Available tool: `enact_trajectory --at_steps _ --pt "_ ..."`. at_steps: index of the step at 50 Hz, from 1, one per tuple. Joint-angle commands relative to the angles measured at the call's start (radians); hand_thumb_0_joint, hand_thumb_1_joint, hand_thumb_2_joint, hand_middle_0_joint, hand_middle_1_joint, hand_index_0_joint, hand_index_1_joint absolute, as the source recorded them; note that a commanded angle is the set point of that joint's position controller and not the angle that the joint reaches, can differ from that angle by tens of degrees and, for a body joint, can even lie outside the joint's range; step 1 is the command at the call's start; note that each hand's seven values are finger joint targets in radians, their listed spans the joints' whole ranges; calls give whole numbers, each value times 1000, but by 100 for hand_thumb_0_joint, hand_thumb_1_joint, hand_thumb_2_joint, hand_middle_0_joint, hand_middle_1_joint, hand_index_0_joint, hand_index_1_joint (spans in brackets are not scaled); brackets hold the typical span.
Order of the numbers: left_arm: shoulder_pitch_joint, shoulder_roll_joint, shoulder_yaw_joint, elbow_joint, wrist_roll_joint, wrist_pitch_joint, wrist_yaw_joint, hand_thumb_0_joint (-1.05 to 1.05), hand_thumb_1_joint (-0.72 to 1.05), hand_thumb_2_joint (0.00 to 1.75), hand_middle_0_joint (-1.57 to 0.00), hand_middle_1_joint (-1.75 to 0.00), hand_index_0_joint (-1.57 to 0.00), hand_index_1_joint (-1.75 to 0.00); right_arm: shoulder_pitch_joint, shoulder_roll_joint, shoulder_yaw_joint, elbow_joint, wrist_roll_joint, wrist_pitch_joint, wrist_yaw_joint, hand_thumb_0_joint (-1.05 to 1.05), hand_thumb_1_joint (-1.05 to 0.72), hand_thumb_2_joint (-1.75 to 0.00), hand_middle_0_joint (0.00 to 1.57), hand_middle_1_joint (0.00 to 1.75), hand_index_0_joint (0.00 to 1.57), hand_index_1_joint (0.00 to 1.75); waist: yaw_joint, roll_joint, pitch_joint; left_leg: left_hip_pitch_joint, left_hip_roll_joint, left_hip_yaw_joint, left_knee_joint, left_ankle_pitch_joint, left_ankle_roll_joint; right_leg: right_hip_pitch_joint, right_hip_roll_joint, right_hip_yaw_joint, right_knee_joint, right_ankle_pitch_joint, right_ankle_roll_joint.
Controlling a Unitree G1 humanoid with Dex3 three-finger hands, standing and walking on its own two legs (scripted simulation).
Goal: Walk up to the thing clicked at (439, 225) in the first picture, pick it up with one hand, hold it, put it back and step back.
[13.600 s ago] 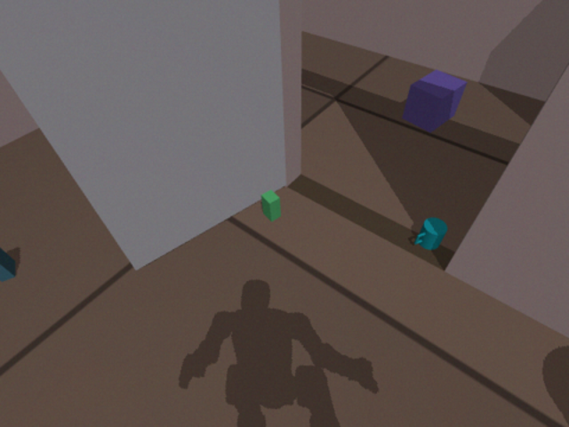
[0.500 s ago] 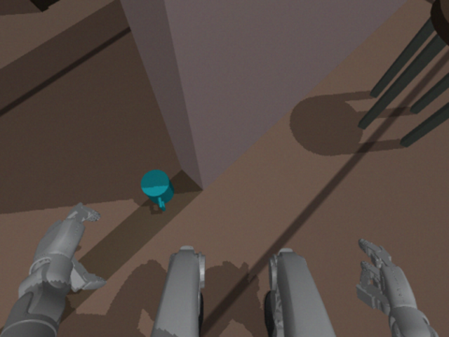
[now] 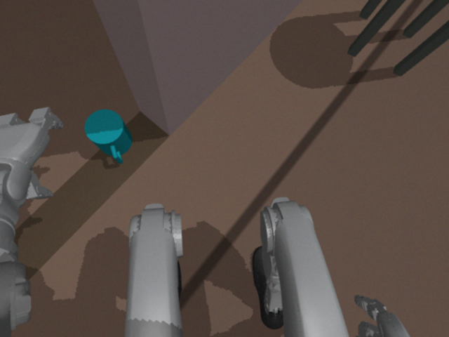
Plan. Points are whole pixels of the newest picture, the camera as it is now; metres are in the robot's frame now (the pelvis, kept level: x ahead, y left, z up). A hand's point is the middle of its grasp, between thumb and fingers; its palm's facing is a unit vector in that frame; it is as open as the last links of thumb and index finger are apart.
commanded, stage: rise first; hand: left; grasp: from above
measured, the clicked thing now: (112, 139) +0.53 +0.29 -0.34
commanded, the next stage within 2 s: approach in 0.92 s
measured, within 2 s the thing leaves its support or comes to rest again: neither
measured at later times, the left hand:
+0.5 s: hand (56, 147) +0.45 +0.35 -0.18, palm faces -0.47 -0.04 -0.88, open 14.0 cm
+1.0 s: hand (69, 141) +0.48 +0.34 -0.21, palm faces -0.46 -0.06 -0.88, open 14.1 cm
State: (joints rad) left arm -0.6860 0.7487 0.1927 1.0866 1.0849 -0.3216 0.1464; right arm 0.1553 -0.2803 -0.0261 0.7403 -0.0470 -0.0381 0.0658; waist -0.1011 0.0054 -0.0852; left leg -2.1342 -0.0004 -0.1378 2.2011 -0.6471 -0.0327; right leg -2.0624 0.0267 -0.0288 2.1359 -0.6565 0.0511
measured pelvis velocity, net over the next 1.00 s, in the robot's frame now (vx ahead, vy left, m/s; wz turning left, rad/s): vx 0.01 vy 0.01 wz -0.06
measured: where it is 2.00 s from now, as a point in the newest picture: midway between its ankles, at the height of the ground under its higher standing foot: (219, 305)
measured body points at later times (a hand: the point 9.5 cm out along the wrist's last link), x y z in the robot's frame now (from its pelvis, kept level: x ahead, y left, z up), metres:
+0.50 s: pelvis +0.01 +0.01 -0.03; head +0.25 +0.08 +0.34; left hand +0.47 +0.35 -0.13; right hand +0.09 -0.27 -0.14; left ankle +0.09 +0.13 -0.36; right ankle +0.11 -0.14 -0.36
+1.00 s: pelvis +0.01 +0.01 -0.05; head +0.26 +0.08 +0.32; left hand +0.50 +0.34 -0.16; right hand +0.06 -0.27 -0.15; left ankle +0.09 +0.13 -0.36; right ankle +0.11 -0.14 -0.36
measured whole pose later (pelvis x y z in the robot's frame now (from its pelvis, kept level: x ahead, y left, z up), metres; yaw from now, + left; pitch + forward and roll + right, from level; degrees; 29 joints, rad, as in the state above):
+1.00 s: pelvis +0.01 +0.01 -0.05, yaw -3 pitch +35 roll -10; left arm -0.95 0.87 0.16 1.39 1.28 -0.29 0.30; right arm 0.15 -0.27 0.07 0.71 -0.12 0.02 0.13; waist -0.22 -0.01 -0.03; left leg -2.29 -0.01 -0.17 2.37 -0.69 -0.02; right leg -2.19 0.04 -0.05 2.27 -0.69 0.07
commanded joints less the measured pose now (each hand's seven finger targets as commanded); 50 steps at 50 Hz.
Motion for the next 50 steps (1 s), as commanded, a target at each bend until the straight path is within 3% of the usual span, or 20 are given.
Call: enact_trajectory --at_steps 1,3,6,8,13,17,23,26,27,29,30,38,41,43,50 --pt "-318 350 53 -85 46 8 95 0 -53 101 -7 -102 -7 -102 146 -220 -63 -52 -14 4 -2 0 -90 -90 20 30 20 30 4 222 -653 503 -5 84 -280 19 52 229 13 -99 -214 42 -87" --pt "-345 327 17 -48 71 19 105 0 -54 102 -7 -100 -7 -100 146 -227 -64 -49 -17 14 3 0 -90 -90 20 30 20 30 -20 230 -632 503 -5 67 -278 8 50 178 12 -107 -192 43 -89" --pt "-388 329 -5 -24 91 26 113 0 -53 101 -7 -98 -7 -98 154 -232 -62 -41 -24 22 8 0 -90 -90 20 30 20 30 -27 248 -635 503 -7 65 -252 31 49 165 9 -106 -173 67 -90" --pt "-414 357 3 -20 107 26 116 0 -53 100 -7 -98 -7 -98 156 -233 -57 -40 -28 26 13 0 -90 -90 20 30 20 30 -29 254 -645 494 -10 67 -234 55 49 165 7 -104 -159 85 -91" --pt "-438 366 -7 37 150 14 132 0 -50 97 -9 -98 -10 -97 161 -230 -42 -36 -41 40 22 0 -90 -90 20 30 20 30 -51 235 -627 460 -14 79 -186 107 55 173 10 -102 -150 126 -87" --pt "-448 368 -2 62 171 5 145 0 -51 97 -8 -100 -9 -99 166 -234 -34 -41 -52 46 33 0 -91 -90 20 30 20 30 -49 282 -645 494 -9 65 -187 137 45 151 10 -112 -119 143 -90" --pt "-498 356 -17 71 176 6 161 0 -53 98 -6 -104 -7 -102 181 -246 -31 -41 -65 49 45 0 -91 -90 20 30 20 30 -76 312 -669 532 0 53 -156 196 44 126 12 -120 -98 184 -85" --pt "-528 386 4 59 175 7 176 0 -53 98 -6 -104 -7 -103 187 -241 -25 -43 -69 50 50 0 -91 -90 20 30 20 30 -74 292 -683 492 -3 68 -132 182 52 162 17 -115 -103 191 -84" --pt "-493 366 -6 116 174 15 177 0 -54 99 -6 -103 -7 -103 189 -240 -19 -39 -71 50 51 0 -91 -90 20 30 20 30 -84 274 -647 480 -3 69 -124 185 55 154 17 -115 -106 191 -81" --pt "-552 366 -13 85 174 8 183 0 -54 100 -6 -104 -7 -103 189 -241 -17 -40 -76 46 52 0 -91 -90 20 30 20 30 -99 300 -651 464 -2 65 -126 161 51 145 19 -120 -95 181 -82" --pt "-537 391 -5 111 181 12 188 0 -54 99 -6 -104 -7 -103 184 -241 -14 -40 -73 48 51 0 -91 -90 20 30 20 30 -86 292 -640 440 -3 70 -126 139 54 147 24 -120 -99 167 -84" --pt "-534 392 -10 156 188 32 197 0 -54 99 -6 -106 -7 -105 192 -245 -1 -42 -78 48 54 0 -91 -90 20 30 20 30 -95 308 -643 443 -1 64 -116 153 50 135 26 -127 -79 178 -85" --pt "-553 415 8 136 184 35 200 0 -54 100 -6 -105 -6 -104 194 -251 1 -45 -80 50 55 0 -90 -90 20 30 20 30 -98 329 -658 447 -1 58 -115 165 47 138 21 -129 -64 188 -84" --pt "-528 396 3 165 175 38 198 0 -55 100 -6 -105 -6 -104 197 -250 4 -46 -80 50 57 0 -91 -90 20 30 20 30 -104 309 -625 433 0 57 -113 158 49 133 20 -130 -71 184 -83" --pt "-531 430 12 172 174 34 191 0 -55 100 -6 -105 -6 -104 201 -250 21 -43 -86 54 60 0 -91 -90 20 30 20 30 -108 283 -628 396 -2 77 -70 182 61 183 26 -122 -80 212 -76"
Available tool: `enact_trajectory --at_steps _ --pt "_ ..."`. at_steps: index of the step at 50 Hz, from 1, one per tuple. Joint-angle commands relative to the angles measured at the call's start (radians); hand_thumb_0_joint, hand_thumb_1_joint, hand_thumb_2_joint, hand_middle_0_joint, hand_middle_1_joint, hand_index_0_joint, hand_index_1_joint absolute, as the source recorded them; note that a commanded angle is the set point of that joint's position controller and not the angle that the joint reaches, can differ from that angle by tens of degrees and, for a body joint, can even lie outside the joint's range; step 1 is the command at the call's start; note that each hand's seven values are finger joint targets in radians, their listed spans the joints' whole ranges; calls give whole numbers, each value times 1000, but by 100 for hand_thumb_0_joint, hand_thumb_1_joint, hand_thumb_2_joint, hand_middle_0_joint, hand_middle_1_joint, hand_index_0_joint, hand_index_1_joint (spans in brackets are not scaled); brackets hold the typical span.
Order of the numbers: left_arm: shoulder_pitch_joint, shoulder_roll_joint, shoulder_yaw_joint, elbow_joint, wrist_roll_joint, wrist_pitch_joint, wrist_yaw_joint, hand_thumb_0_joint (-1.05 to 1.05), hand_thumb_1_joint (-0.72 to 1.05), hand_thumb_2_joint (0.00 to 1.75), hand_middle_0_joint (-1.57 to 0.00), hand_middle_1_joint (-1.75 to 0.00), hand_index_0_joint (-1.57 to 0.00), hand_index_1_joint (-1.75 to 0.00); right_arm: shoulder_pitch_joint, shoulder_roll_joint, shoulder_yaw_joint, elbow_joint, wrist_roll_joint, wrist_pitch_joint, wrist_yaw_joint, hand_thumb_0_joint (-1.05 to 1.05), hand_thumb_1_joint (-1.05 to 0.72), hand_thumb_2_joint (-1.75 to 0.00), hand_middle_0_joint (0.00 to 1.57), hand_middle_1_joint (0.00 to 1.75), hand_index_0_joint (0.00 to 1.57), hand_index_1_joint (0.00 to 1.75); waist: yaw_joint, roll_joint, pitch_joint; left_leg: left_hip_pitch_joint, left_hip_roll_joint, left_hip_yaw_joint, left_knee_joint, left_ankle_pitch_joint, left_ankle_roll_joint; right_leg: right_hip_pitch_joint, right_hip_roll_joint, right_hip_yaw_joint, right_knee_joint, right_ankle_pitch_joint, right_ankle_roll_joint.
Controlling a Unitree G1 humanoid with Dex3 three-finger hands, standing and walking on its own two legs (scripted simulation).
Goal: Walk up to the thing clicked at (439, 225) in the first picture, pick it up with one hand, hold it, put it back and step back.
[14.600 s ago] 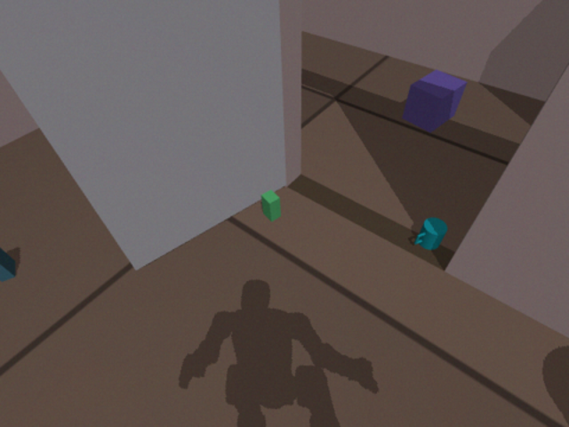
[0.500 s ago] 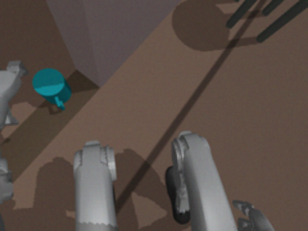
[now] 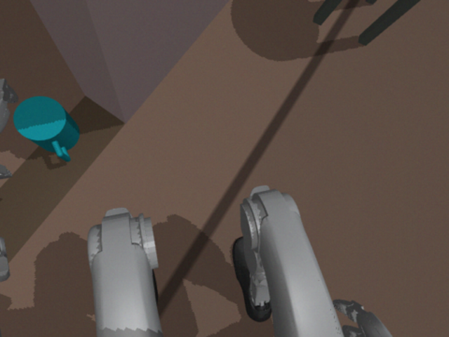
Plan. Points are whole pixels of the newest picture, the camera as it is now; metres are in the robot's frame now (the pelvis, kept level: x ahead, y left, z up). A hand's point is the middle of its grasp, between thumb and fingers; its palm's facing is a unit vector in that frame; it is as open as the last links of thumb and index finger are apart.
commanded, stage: approach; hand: left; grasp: from above
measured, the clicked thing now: (53, 133) +0.50 +0.31 -0.29
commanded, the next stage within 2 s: close in in 1.60 s
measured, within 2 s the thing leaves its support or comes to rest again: neither
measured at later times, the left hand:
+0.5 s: hand (39, 98) +0.52 +0.29 -0.16, palm faces -0.37 -0.02 -0.93, open 13.6 cm
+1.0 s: hand (17, 122) +0.48 +0.33 -0.18, palm faces -0.42 -0.07 -0.91, open 13.7 cm
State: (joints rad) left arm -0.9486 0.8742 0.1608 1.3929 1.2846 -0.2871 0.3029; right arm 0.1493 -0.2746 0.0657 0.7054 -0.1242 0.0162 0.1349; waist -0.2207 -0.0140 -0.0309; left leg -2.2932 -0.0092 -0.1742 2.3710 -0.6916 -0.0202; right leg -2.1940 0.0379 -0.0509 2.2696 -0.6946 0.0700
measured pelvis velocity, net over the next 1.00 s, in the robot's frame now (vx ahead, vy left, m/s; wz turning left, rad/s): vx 0.00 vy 0.00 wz -0.02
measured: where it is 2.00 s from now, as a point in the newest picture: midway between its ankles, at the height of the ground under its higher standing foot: (202, 306)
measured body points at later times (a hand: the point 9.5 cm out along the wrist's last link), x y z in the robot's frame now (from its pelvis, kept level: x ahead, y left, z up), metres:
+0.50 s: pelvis +0.00 +0.00 -0.01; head +0.26 +0.08 +0.35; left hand +0.54 +0.29 -0.11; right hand +0.03 -0.27 -0.10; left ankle +0.07 +0.13 -0.31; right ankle +0.10 -0.14 -0.31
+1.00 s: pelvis +0.00 +0.00 -0.01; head +0.25 +0.10 +0.34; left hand +0.50 +0.33 -0.13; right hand +0.04 -0.27 -0.10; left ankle +0.07 +0.13 -0.31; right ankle +0.10 -0.14 -0.31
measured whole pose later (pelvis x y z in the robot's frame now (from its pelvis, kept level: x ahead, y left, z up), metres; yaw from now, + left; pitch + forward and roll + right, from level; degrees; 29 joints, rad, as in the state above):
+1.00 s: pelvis +0.00 +0.00 -0.01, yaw -1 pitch +33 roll -11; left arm -1.05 0.91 0.06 1.35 1.27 -0.28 0.28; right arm 0.16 -0.29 0.13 0.67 -0.13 0.03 0.12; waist -0.27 -0.05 0.02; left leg -2.34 -0.02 -0.19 2.42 -0.67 -0.02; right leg -2.22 0.03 -0.07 2.30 -0.68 0.06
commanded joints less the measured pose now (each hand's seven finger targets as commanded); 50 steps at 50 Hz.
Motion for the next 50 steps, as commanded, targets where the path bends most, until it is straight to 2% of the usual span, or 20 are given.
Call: enact_trajectory --at_steps 1,4,7,12,14,15,16,18,21,23,24,27,29,31,35,38,42,44,49,50 --pt "-291 307 46 -166 -32 -5 35 0 -61 106 -7 -101 -4 -103 208 -257 -73 -8 -9 -1 -9 0 -91 -90 20 30 20 30 8 324 -702 575 8 106 -242 236 45 308 14 -103 -206 256 -96" --pt "-336 272 5 -149 -25 -11 41 0 -48 92 -5 -111 -9 -107 208 -256 -70 -1 -10 -3 -9 0 -91 -90 20 30 20 30 -18 316 -684 553 11 101 -235 203 45 280 21 -111 -206 236 -99" --pt "-390 232 -35 -119 -21 -18 50 0 -50 93 -6 -111 -9 -107 220 -258 -62 10 -16 -8 -9 0 -91 -90 20 30 20 30 -60 303 -640 519 12 94 -226 167 44 258 24 -121 -203 213 -98" --pt "-551 166 -107 -94 -2 -10 86 0 -50 93 -6 -112 -9 -108 236 -266 -43 30 -27 -21 -16 0 -91 -90 20 30 20 30 -119 376 -629 553 17 88 -215 164 36 211 26 -134 -192 220 -98" --pt "-577 190 -107 -50 15 11 104 0 -49 93 -6 -113 -9 -109 233 -273 -40 29 -28 -23 -20 0 -91 -90 20 30 20 30 -119 386 -632 559 15 88 -218 164 34 202 27 -138 -185 222 -103" --pt "-618 209 -100 -71 24 23 115 0 -50 94 -6 -112 -9 -109 232 -274 -38 28 -30 -23 -22 0 -91 -90 20 30 20 30 -106 426 -651 574 17 93 -222 166 31 198 26 -135 -181 224 -107" --pt "-636 226 -87 -67 31 40 124 0 -50 94 -6 -111 -9 -108 239 -277 -34 20 -30 -22 -22 0 -91 -90 20 30 20 30 -115 463 -669 595 16 89 -233 179 25 198 23 -139 -172 234 -106" --pt "-651 225 -83 -57 40 80 137 0 -51 95 -6 -111 -9 -108 236 -281 -30 11 -29 -20 -25 0 -91 -90 20 30 20 30 -114 503 -691 622 19 83 -250 198 18 180 20 -144 -154 251 -109" --pt "-602 245 -68 -24 42 150 134 0 -51 95 -6 -111 -9 -108 237 -284 -25 -21 -16 -9 -24 0 -91 -90 20 30 20 30 -98 503 -748 646 17 92 -246 267 23 222 19 -136 -155 309 -110" --pt "-585 257 -70 -20 28 196 118 0 -50 93 -6 -111 -9 -108 236 -278 -16 -42 -4 3 -24 0 -91 -90 20 30 20 30 -92 482 -777 614 14 112 -235 294 36 281 25 -122 -175 343 -108" --pt "-601 260 -63 -26 8 212 111 0 -51 94 -6 -111 -9 -108 248 -281 -15 -47 -4 7 -26 0 -91 -90 20 30 20 30 -108 440 -780 581 16 113 -229 292 45 318 28 -118 -187 351 -102" --pt "-583 221 -92 27 -63 230 58 0 -53 96 -6 -110 -8 -108 255 -268 -3 -44 1 5 -33 0 -91 -90 20 30 20 30 -149 287 -629 412 17 115 -221 185 70 355 31 -105 -238 281 -84" --pt "-521 260 -87 46 -85 217 11 0 -53 96 -6 -110 -8 -107 256 -273 7 -38 5 0 -36 0 -91 -90 20 30 20 30 -124 267 -593 359 14 113 -221 145 71 364 29 -100 -235 228 -85" --pt "-455 292 -79 46 -82 197 -38 0 -52 95 -6 -109 -8 -106 247 -273 8 -53 5 3 -35 0 -90 -90 20 30 20 30 -103 273 -608 371 14 103 -232 134 63 370 30 -104 -224 192 -91" --pt "-387 328 -58 -20 -84 141 -89 0 -49 94 -8 -110 -10 -107 240 -280 15 -75 7 22 -34 0 -91 -90 20 30 20 30 -75 285 -644 414 9 100 -227 189 55 394 29 -105 -213 229 -93" --pt "-382 325 -38 -93 -98 81 -78 0 -47 93 -8 -111 -11 -108 240 -278 18 -74 2 28 -31 0 -90 -89 20 30 20 30 -72 307 -638 442 8 94 -225 199 45 366 28 -117 -202 236 -95" --pt "-478 287 -54 -185 -69 -1 -38 0 -49 94 -7 -110 -10 -107 253 -285 8 -47 -10 27 -28 0 -90 -89 20 30 20 30 -111 402 -633 531 17 73 -212 206 29 271 25 -137 -178 243 -101" --pt "-527 285 -59 -243 -53 -24 -7 0 -49 95 -7 -110 -10 -107 250 -282 1 -37 -13 23 -25 0 -91 -90 20 30 20 30 -106 473 -657 584 20 76 -217 200 22 238 25 -137 -169 239 -103" --pt "-597 261 -69 -293 -27 11 54 0 -48 107 -9 -115 -11 -114 249 -288 -28 -20 -18 17 -22 0 -91 -90 20 30 20 30 -109 554 -735 691 22 84 -239 222 15 210 17 -138 -173 255 -105" --pt "-590 259 -72 -239 -23 31 59 0 -47 108 -10 -116 -11 -115 241 -289 -31 -13 -15 18 -24 0 -91 -90 20 30 20 30 -108 543 -720 678 24 78 -245 215 16 184 15 -141 -168 250 -107"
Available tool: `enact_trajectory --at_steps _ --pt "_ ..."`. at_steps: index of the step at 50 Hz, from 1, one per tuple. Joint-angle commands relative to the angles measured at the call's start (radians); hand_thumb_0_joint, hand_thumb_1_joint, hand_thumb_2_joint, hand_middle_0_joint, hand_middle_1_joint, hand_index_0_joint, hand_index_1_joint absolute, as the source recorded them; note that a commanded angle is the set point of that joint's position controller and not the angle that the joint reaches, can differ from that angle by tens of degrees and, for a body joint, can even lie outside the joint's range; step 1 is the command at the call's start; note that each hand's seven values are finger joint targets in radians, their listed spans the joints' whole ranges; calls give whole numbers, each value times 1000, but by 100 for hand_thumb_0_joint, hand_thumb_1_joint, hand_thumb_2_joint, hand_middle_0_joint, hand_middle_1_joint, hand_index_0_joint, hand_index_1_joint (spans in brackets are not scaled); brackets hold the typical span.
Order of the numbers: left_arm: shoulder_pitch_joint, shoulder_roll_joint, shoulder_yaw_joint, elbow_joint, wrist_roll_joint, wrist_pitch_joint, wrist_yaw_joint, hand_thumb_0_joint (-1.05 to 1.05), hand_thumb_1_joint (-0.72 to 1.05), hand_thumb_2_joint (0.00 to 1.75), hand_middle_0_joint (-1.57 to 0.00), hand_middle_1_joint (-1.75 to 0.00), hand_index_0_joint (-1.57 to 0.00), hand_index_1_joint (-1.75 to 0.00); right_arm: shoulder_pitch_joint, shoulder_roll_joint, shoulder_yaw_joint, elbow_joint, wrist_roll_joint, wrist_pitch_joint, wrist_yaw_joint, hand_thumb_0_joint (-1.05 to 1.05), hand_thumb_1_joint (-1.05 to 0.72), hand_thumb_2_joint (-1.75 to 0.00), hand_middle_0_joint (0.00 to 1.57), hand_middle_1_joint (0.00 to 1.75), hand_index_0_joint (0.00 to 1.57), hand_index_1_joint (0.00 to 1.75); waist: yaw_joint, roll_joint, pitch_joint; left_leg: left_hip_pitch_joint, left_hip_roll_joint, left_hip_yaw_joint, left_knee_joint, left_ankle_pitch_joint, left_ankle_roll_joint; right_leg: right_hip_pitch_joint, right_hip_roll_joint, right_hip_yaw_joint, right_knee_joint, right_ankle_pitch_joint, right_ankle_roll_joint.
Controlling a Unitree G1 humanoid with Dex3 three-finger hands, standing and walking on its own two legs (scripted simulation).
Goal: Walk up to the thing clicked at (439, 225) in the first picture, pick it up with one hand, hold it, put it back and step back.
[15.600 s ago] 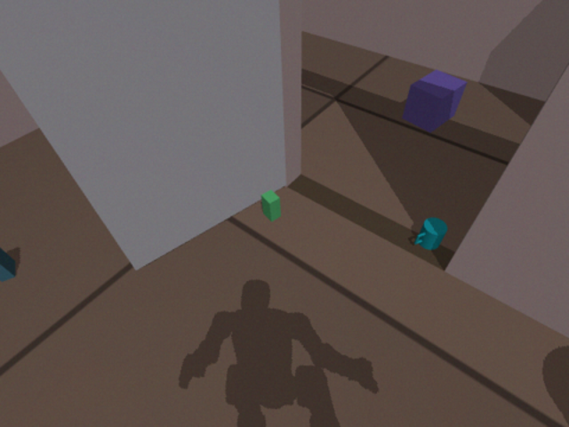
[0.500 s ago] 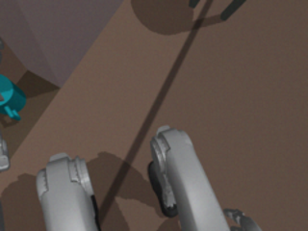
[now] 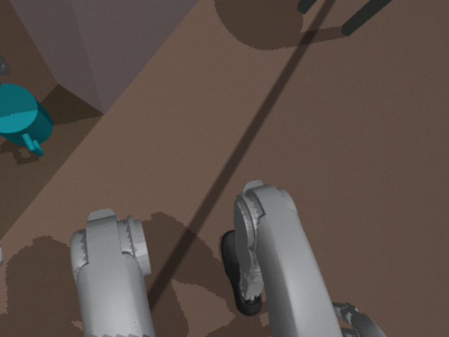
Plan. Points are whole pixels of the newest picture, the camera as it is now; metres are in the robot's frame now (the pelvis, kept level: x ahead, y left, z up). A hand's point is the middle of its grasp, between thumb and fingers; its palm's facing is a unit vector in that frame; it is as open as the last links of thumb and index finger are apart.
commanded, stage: approach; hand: left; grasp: from above
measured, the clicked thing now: (22, 125) +0.50 +0.32 -0.28
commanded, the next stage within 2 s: close in in 0.60 s
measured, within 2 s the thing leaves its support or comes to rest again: neither
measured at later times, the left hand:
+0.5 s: hand out of the picture +0.47 +0.33 -0.19, palm faces -0.51 -0.11 -0.85, open 13.7 cm
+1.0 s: hand (3, 110) +0.49 +0.32 -0.18, palm faces -0.53 -0.11 -0.84, open 13.7 cm
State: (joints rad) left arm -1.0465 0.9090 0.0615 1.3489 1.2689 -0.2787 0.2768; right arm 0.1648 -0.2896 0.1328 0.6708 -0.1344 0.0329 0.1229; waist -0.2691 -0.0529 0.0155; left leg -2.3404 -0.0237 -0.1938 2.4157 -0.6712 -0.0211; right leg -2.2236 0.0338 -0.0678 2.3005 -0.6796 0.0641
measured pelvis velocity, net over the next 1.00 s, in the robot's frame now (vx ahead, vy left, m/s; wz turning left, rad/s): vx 0.00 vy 0.00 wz -0.02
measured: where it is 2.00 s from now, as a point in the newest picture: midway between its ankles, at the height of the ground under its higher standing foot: (190, 303)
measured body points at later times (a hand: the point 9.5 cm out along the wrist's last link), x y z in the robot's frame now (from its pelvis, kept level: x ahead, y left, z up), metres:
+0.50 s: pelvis +0.00 +0.00 +0.00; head +0.26 +0.10 +0.35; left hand +0.49 +0.33 -0.14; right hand +0.02 -0.26 -0.08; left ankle +0.07 +0.13 -0.30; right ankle +0.11 -0.14 -0.30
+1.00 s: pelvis +0.00 +0.00 +0.01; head +0.27 +0.09 +0.36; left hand +0.52 +0.32 -0.13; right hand +0.04 -0.26 -0.08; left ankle +0.07 +0.13 -0.30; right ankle +0.11 -0.14 -0.30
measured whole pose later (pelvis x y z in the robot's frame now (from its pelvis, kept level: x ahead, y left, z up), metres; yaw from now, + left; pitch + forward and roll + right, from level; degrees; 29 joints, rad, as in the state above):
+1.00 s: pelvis +0.00 +0.00 +0.01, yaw -1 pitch +35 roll -12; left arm -1.13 0.94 0.06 1.53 1.24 -0.18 0.24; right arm 0.16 -0.29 0.21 0.61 -0.12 0.03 0.12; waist -0.35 -0.03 0.04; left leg -2.33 0.00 -0.20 2.40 -0.69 -0.01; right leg -2.22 0.05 -0.07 2.27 -0.67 0.08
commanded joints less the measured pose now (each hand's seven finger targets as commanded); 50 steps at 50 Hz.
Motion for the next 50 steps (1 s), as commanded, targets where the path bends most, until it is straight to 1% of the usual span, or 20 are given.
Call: enact_trajectory --at_steps 1,3,6,9,12,16,19,21,25,26,29,30,31,33,35,39,43,45,49,50 --pt "-486 213 22 -140 0 42 89 0 -48 101 -8 -112 -10 -109 230 -269 -93 19 -5 0 -10 0 -91 -90 20 30 20 30 -66 568 -732 702 36 100 -293 187 22 211 19 -124 -207 230 -100" --pt "-437 175 -5 -27 10 79 86 0 -53 98 -6 -108 -9 -106 235 -264 -85 23 -3 2 -8 0 -92 -90 20 30 20 30 -78 498 -674 636 32 105 -287 180 31 216 22 -126 -219 236 -99" --pt "-401 214 6 -3 18 132 67 0 -51 96 -6 -111 -9 -108 226 -270 -78 0 3 11 -7 0 -91 -90 20 30 20 30 -45 459 -721 642 27 106 -296 223 38 268 24 -120 -228 272 -99" --pt "-381 221 2 49 -9 167 31 0 -49 93 -6 -114 -10 -110 215 -268 -64 -31 13 20 -9 0 -91 -90 20 30 20 30 -58 394 -694 571 26 107 -298 215 51 323 26 -110 -240 275 -94" --pt "-350 227 -1 81 -40 163 -10 0 -47 91 -6 -114 -10 -109 203 -270 -52 -53 19 21 -15 0 -90 -89 20 30 20 30 -74 318 -662 502 27 99 -283 201 60 355 27 -104 -241 263 -87" --pt "-290 205 -17 111 -58 118 -43 0 -47 91 -6 -114 -11 -110 187 -266 -32 -54 16 14 -15 0 -90 -89 20 30 20 30 -76 305 -583 475 28 86 -277 175 55 324 27 -104 -229 227 -89" --pt "-325 259 14 17 -48 51 -23 0 -48 93 -6 -114 -10 -110 191 -271 -26 -59 4 9 -13 0 -90 -89 20 30 20 30 -66 375 -642 531 29 81 -267 190 41 326 31 -117 -213 233 -92" --pt "-359 304 51 -58 -34 7 13 0 -49 94 -6 -113 -9 -109 201 -275 -26 -58 -6 7 -11 0 -90 -89 20 30 20 30 -55 438 -693 577 28 89 -257 209 33 340 32 -120 -204 250 -93" --pt "-376 337 102 -226 -9 -35 92 0 -51 95 -6 -111 -9 -108 198 -282 -50 -56 -12 -2 -5 0 -90 -89 20 30 20 30 -35 586 -765 696 35 96 -263 221 16 282 28 -124 -180 252 -101" --pt "-358 322 98 -215 3 -24 107 0 -51 95 -5 -110 -8 -107 210 -277 -58 -50 -14 -7 -2 0 -90 -90 20 30 20 30 -49 609 -770 711 34 101 -262 223 15 285 25 -121 -179 255 -99" --pt "-437 279 86 -201 -4 14 125 0 -54 100 -6 -107 -7 -106 225 -270 -77 -25 -11 -14 -1 0 -90 -90 20 30 20 30 -65 597 -769 709 37 100 -270 200 20 235 22 -121 -188 241 -98" --pt "-474 277 75 -194 -7 27 126 0 -54 102 -6 -108 -7 -107 220 -270 -75 -18 -9 -12 -3 0 -90 -90 20 30 20 30 -68 591 -767 682 37 100 -273 176 25 225 24 -123 -197 228 -100" --pt "-461 258 63 -119 -4 47 124 0 -53 104 -7 -108 -7 -108 231 -272 -75 -5 -8 -14 -4 0 -90 -90 20 30 20 30 -78 553 -708 641 35 99 -272 149 30 204 20 -123 -202 212 -98" --pt "-446 193 10 -34 -3 76 111 0 -51 105 -8 -110 -8 -109 237 -268 -68 10 -9 -17 -6 0 -90 -90 20 30 20 30 -105 474 -648 571 32 102 -264 113 39 202 24 -127 -220 197 -96" --pt "-443 212 -6 40 7 99 93 0 -49 104 -7 -112 -9 -110 245 -274 -60 16 -8 -17 -8 0 -90 -89 20 30 20 30 -112 410 -621 503 29 106 -251 103 49 235 30 -122 -233 193 -93" --pt "-373 211 -27 122 -19 136 27 0 -47 93 -7 -111 -11 -107 236 -281 -44 -9 1 -14 -11 0 -90 -89 20 30 20 30 -90 358 -605 476 27 96 -272 137 52 292 28 -119 -235 213 -91" --pt "-368 264 -3 56 -36 142 -17 0 -44 89 -6 -111 -11 -107 225 -285 -37 -50 8 2 -16 0 -89 -90 20 30 20 30 -71 383 -709 561 31 88 -272 253 45 358 27 -115 -217 296 -89" --pt "-340 240 -8 91 -51 131 -20 0 -47 91 -6 -110 -10 -106 215 -276 -24 -57 8 6 -13 0 -90 -90 20 30 20 30 -85 353 -644 505 32 87 -267 229 47 354 30 -117 -212 277 -89" --pt "-394 321 29 14 -38 69 16 0 -49 93 -7 -106 -9 -103 199 -284 -4 -59 0 9 -17 0 -89 -90 20 30 20 30 -89 394 -668 521 33 95 -232 248 45 372 33 -118 -210 292 -88" --pt "-369 316 32 50 -25 58 29 0 -50 94 -6 -106 -8 -104 206 -286 -1 -56 -6 6 -16 0 -89 -90 20 30 20 30 -101 396 -640 519 33 93 -221 256 43 364 34 -122 -203 295 -90"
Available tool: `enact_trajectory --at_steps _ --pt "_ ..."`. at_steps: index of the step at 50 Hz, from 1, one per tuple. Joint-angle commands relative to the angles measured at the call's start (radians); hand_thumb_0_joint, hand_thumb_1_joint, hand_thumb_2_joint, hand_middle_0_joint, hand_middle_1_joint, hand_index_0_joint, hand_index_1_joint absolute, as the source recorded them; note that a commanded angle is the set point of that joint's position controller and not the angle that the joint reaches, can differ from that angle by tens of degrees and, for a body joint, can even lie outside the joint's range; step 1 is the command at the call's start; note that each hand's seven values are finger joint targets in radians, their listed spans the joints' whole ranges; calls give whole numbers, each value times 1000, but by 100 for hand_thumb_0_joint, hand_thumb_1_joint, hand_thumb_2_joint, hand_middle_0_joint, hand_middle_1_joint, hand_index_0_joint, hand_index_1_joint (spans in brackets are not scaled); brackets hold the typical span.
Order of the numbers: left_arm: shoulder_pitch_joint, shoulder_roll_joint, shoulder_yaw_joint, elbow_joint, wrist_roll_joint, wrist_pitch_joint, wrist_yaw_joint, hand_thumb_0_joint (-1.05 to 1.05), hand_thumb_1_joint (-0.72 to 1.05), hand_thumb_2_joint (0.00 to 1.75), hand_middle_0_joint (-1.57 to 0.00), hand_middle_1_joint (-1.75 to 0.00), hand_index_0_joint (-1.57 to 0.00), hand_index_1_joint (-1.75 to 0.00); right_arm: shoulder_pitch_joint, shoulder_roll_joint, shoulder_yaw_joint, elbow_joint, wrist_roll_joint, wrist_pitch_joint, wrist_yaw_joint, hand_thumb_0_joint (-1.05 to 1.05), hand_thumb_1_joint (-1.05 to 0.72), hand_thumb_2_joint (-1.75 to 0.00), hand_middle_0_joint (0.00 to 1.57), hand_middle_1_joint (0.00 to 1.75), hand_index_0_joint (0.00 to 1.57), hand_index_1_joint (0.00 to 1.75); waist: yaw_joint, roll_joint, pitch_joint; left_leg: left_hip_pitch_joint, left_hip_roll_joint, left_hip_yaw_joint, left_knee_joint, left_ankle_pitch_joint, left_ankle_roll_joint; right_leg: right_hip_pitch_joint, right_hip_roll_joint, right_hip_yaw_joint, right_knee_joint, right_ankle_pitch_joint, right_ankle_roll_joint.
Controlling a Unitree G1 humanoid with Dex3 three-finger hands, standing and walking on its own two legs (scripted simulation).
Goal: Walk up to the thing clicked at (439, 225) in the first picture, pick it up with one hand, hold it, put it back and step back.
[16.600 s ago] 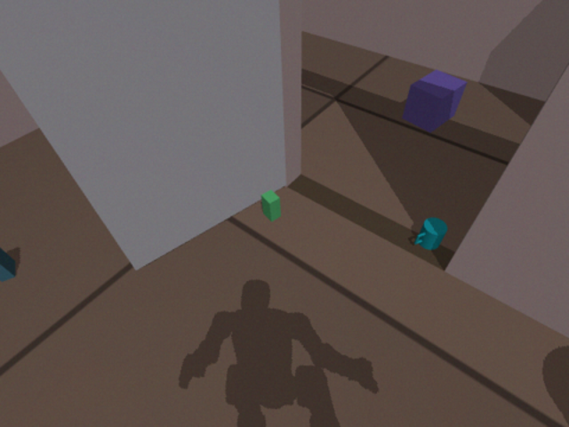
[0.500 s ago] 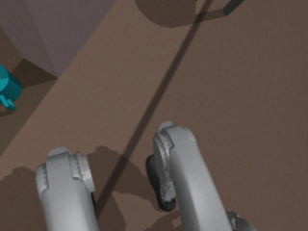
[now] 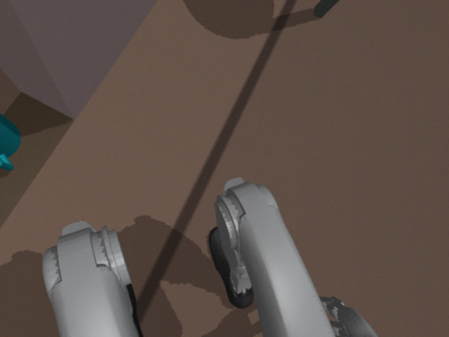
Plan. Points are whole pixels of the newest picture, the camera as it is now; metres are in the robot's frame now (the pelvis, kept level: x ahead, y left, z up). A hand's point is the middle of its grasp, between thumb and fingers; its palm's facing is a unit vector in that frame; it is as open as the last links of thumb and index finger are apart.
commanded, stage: rest palm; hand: left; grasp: from above
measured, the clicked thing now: out of the picture +0.49 +0.33 -0.29
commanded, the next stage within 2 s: close in 0.90 s
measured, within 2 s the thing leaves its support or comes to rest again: neither
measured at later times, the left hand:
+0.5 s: hand out of the picture +0.49 +0.33 -0.24, palm faces -0.45 -0.09 -0.89, open 13.6 cm
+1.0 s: hand out of the picture +0.49 +0.33 -0.25, palm faces -0.46 -0.11 -0.88, open 13.2 cm
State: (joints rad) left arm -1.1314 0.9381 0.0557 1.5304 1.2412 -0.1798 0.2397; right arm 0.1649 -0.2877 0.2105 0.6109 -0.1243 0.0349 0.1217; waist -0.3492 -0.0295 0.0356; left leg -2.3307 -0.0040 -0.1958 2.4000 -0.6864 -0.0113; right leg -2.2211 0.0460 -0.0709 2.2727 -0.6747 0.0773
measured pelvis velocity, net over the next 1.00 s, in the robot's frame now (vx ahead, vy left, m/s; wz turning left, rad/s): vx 0.00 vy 0.01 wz -0.06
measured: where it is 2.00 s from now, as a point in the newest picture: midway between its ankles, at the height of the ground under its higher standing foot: (183, 302)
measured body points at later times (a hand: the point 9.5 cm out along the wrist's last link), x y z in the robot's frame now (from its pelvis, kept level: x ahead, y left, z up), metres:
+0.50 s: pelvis +0.00 +0.00 -0.02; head +0.28 +0.12 +0.31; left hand +0.51 +0.33 -0.19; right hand +0.03 -0.25 -0.08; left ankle +0.07 +0.13 -0.30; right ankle +0.11 -0.14 -0.30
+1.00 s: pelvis +0.00 +0.01 -0.02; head +0.28 +0.12 +0.30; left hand +0.51 +0.34 -0.20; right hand +0.04 -0.26 -0.08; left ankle +0.07 +0.13 -0.30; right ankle +0.11 -0.14 -0.30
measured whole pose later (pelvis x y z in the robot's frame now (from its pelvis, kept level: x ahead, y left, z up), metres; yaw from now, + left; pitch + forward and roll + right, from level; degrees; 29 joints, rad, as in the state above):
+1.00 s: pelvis +0.00 +0.01 -0.02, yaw -4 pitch +30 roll -15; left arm -1.13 1.08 0.08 1.64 1.31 -0.24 0.45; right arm 0.14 -0.32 0.28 0.61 -0.20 -0.09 0.16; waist -0.38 -0.11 0.13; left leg -2.36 0.00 -0.26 2.51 -0.71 -0.01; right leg -2.23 0.07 -0.12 2.33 -0.67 0.08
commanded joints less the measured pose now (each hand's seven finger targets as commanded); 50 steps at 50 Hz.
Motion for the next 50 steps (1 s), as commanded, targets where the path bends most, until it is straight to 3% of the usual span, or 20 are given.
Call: enact_trajectory --at_steps 1,4,5,7,12,17,22,26,31,37,39,42,44,46,50 --pt "-304 290 40 -146 6 -60 82 0 -50 94 -6 -106 -8 -103 204 -288 -71 6 -24 2 -14 0 -89 -90 20 30 20 30 -31 386 -662 518 15 94 -198 271 32 364 23 -121 -176 293 -101" --pt "-338 360 76 -167 34 -100 133 0 -51 95 -7 -105 -8 -103 197 -300 -60 11 -36 -6 -13 0 -90 -90 20 30 20 30 -13 462 -674 560 17 98 -195 252 26 336 25 -125 -168 271 -106" --pt "-297 328 62 -81 35 -99 144 0 -52 95 -6 -105 -8 -103 196 -294 -62 15 -42 -12 -10 0 -90 -90 20 30 20 30 -29 457 -625 544 18 97 -198 222 25 311 26 -130 -164 245 -107" --pt "-301 293 35 -71 48 -104 161 0 -52 98 -6 -105 -7 -104 190 -296 -57 19 -52 -20 -7 0 -90 -90 20 30 20 30 -41 472 -603 560 23 88 -206 178 25 273 30 -142 -170 207 -107" --pt "-342 339 41 -86 75 -96 204 0 -47 107 -9 -110 -10 -109 203 -315 -53 26 -65 -45 -5 0 -89 -90 20 30 20 30 -52 474 -637 564 26 76 -190 182 25 291 32 -158 -152 224 -103" --pt "-341 311 36 -41 66 -75 231 0 -45 105 -9 -110 -10 -109 207 -329 -51 33 -69 -76 -3 0 -89 -90 20 30 20 30 -79 468 -587 575 33 51 -184 209 19 242 30 -177 -130 251 -98" --pt "-286 339 44 -13 78 -41 250 0 -46 105 -9 -111 -10 -110 191 -323 -41 22 -69 -94 5 0 -90 -90 20 30 20 30 -48 493 -605 552 31 67 -172 238 19 286 38 -169 -124 279 -103" --pt "-273 297 30 1 50 -22 240 0 -46 102 -8 -109 -9 -107 197 -330 -39 16 -67 -109 13 0 -89 -90 20 30 20 30 -77 468 -570 549 37 48 -170 254 18 267 39 -178 -118 289 -101" --pt "-274 318 38 -6 28 -21 220 0 -46 107 -9 -111 -10 -110 198 -340 -35 12 -65 -120 16 0 -90 -90 20 30 20 30 -74 431 -546 486 34 48 -167 208 22 289 37 -174 -129 259 -100" --pt "-253 329 41 -26 36 -43 205 0 -45 111 -10 -114 -11 -113 195 -348 -30 3 -70 -123 21 0 -90 -90 20 30 20 30 -80 445 -549 521 36 45 -149 234 17 302 41 -176 -123 266 -101" --pt "-262 362 62 -33 41 -54 215 0 -43 112 -12 -116 -13 -115 192 -350 -28 7 -76 -121 19 0 -90 -90 20 30 20 30 -66 456 -565 523 38 47 -150 227 15 311 41 -179 -127 260 -103" --pt "-241 318 34 5 39 -61 218 0 -44 111 -11 -116 -11 -115 184 -344 -25 9 -76 -121 24 0 -90 -90 20 30 20 30 -78 451 -525 515 40 34 -171 181 15 279 44 -186 -122 229 -102" --pt "-243 326 32 -1 46 -64 221 0 -44 112 -10 -116 -11 -115 179 -352 -26 7 -79 -125 23 0 -90 -90 20 30 20 30 -80 444 -505 503 39 37 -156 180 16 266 45 -186 -126 227 -102" --pt "-240 350 40 -2 53 -64 232 0 -44 114 -11 -117 -11 -116 178 -350 -22 14 -81 -122 23 0 -90 -90 20 30 20 30 -65 462 -557 530 40 38 -155 221 15 306 45 -187 -119 265 -98" --pt "-241 325 23 16 49 -64 245 0 -42 114 -11 -119 -12 -118 166 -349 -18 12 -81 -124 27 0 -90 -90 20 30 20 30 -70 457 -541 532 44 30 -155 237 14 282 48 -191 -112 272 -100"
